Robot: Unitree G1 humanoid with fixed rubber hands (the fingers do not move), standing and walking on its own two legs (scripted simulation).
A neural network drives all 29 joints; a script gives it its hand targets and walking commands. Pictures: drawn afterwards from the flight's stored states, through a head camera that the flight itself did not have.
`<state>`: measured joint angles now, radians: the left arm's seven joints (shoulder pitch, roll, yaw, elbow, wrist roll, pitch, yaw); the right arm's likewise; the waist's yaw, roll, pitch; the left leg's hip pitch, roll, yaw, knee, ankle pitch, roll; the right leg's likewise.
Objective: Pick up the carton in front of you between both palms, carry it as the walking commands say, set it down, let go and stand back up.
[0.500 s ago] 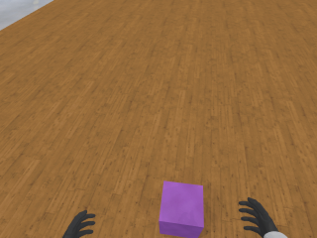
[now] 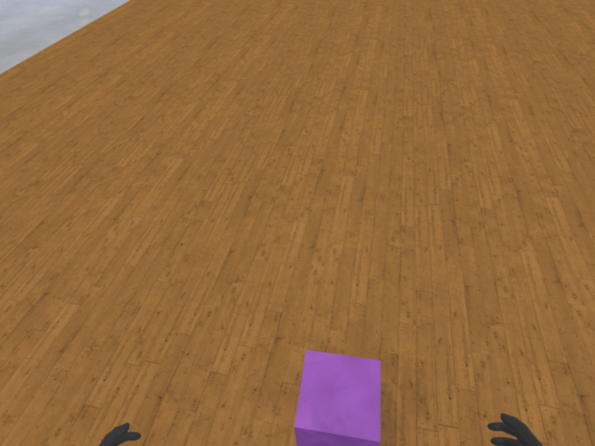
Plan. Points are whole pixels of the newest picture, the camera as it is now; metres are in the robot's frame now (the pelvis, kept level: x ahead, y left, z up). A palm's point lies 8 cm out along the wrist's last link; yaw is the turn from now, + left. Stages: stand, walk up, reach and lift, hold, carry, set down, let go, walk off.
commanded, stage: stand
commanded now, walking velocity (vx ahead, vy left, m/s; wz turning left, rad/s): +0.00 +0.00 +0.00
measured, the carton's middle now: (337, 406) +0.39 -0.07 -0.65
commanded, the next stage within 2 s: none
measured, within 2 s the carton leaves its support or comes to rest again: neither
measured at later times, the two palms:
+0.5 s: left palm out of the picture +0.11 +0.30 -0.09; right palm out of the picture +0.11 -0.30 -0.09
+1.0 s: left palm out of the picture +0.09 +0.32 -0.09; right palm out of the picture +0.08 -0.29 -0.09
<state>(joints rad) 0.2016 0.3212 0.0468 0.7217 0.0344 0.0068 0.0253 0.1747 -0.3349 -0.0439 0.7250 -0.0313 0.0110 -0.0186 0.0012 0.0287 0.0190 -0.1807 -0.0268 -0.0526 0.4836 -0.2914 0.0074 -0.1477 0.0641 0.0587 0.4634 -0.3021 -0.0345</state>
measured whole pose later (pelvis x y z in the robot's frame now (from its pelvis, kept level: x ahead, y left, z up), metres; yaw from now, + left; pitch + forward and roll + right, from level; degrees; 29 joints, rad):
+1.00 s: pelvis -0.02 +0.02 +0.01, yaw -1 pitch -2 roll +0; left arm 0.14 0.37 0.01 0.97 0.02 -0.02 0.01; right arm 0.13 -0.38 -0.02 0.97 -0.01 -0.02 -0.02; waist 0.00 0.01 0.03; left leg -0.12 -0.04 -0.03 0.36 -0.20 0.03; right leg -0.08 0.04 0.08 0.33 -0.20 -0.01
